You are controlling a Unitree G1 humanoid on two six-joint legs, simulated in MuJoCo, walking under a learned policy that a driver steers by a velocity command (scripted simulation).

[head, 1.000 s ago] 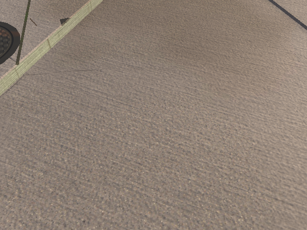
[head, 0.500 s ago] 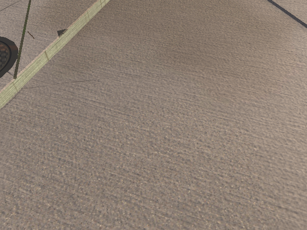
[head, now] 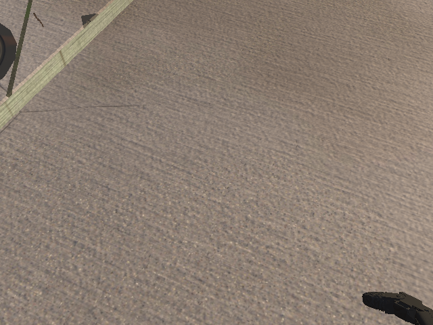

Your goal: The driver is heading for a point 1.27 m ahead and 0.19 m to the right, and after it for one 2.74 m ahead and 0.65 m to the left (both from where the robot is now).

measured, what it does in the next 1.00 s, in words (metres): walks ahead: right foot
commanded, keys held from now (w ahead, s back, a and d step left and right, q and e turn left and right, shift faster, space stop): w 1.00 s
